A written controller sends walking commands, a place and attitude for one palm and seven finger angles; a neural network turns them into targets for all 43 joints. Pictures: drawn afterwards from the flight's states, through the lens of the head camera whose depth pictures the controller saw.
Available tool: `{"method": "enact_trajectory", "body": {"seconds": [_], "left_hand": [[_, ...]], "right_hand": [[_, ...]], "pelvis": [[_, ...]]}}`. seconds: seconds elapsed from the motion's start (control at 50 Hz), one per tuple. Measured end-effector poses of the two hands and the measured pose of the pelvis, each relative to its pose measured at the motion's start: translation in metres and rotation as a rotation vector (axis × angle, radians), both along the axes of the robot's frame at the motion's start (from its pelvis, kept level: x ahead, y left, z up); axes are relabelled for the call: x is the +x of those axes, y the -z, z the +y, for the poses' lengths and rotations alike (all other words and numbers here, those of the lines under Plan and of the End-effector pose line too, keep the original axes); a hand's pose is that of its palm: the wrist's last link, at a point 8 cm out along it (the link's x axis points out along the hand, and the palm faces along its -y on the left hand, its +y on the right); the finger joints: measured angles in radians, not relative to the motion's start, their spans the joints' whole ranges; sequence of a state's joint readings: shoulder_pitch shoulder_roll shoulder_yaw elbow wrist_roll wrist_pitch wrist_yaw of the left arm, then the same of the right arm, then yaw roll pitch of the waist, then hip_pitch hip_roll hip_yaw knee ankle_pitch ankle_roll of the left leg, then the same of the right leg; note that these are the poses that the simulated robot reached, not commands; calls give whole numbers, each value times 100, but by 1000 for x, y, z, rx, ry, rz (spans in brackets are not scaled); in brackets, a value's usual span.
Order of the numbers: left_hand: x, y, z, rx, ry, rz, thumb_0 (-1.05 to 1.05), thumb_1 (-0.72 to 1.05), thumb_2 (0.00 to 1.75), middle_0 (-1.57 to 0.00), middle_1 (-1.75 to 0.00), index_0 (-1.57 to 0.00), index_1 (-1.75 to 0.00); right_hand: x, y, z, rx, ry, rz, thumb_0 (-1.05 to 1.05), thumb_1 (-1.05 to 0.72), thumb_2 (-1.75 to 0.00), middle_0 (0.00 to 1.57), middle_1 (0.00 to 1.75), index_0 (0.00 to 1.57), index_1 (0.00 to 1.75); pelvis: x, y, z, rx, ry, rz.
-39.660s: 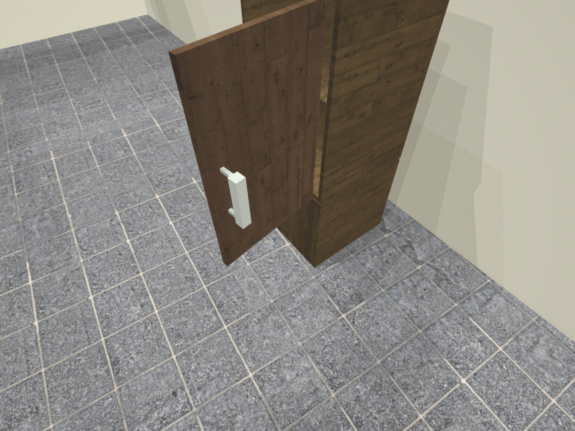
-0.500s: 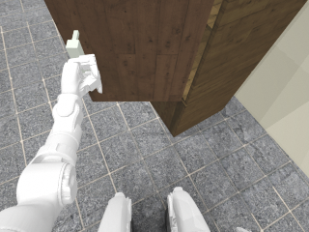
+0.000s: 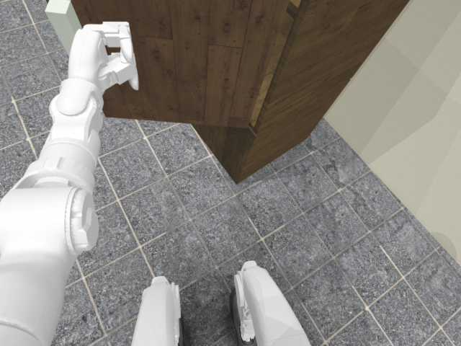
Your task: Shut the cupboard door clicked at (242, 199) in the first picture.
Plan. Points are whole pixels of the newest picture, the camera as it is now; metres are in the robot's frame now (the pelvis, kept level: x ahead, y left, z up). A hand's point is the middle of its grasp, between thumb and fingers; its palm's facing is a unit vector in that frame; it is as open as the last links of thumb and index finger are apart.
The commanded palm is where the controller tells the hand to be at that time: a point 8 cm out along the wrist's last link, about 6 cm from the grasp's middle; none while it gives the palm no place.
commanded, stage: push the door shut along its arc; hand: left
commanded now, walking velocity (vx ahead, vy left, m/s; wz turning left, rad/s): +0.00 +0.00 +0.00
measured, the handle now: (81, 39) +0.62 +0.17 +0.07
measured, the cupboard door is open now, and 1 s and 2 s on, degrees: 53 42 42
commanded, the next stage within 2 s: pull the fist back off the door in 0.48 s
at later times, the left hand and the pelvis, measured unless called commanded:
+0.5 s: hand (146, 40) +0.60 +0.07 +0.08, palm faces -0.31 -0.95 -0.05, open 2.8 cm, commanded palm +0.62 +0.09 +0.07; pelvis +0.01 +0.00 -0.01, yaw -2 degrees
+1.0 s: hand (159, 39) +0.62 +0.05 +0.07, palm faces +0.07 -1.00 -0.02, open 3.0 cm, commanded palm +0.57 +0.09 +0.07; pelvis +0.02 +0.00 +0.00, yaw -2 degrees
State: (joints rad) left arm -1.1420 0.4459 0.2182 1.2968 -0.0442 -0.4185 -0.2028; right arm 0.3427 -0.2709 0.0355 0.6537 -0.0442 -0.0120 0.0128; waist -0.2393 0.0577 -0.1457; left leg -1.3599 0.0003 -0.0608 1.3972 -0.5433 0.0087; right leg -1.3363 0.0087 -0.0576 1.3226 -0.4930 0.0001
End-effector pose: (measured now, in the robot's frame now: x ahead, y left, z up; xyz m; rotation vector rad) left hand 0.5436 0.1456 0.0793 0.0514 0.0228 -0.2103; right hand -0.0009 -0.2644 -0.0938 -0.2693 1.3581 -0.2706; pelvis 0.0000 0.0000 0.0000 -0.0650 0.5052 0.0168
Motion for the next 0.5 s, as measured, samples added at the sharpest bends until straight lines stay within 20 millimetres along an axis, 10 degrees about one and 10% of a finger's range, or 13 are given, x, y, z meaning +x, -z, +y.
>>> {"method": "enact_trajectory", "body": {"seconds": [0.5], "left_hand": [[56, -3, -22, 15, 102, 43, -4, 83, 93, -130, -150, -131, -150]], "right_hand": [[-42, 5, 14, 21, 90, 114, 0, -90, -90, 20, 30, 20, 30]], "pelvis": [[6, 14, -4, -11, 24, 73]]}}
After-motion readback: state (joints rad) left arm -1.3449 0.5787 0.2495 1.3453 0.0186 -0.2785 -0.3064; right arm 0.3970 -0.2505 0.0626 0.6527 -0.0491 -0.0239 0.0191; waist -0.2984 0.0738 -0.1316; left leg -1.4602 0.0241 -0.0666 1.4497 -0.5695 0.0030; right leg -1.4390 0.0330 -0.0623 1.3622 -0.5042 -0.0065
